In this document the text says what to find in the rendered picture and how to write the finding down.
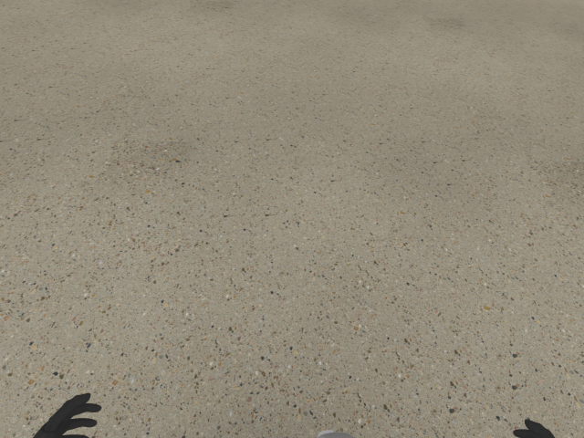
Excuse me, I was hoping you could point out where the robot right hand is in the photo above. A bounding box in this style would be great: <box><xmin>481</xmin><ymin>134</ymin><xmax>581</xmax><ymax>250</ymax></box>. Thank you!
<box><xmin>513</xmin><ymin>419</ymin><xmax>555</xmax><ymax>438</ymax></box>

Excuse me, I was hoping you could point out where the robot left hand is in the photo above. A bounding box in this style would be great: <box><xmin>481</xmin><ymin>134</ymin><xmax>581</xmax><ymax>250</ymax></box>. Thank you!
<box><xmin>33</xmin><ymin>393</ymin><xmax>101</xmax><ymax>438</ymax></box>

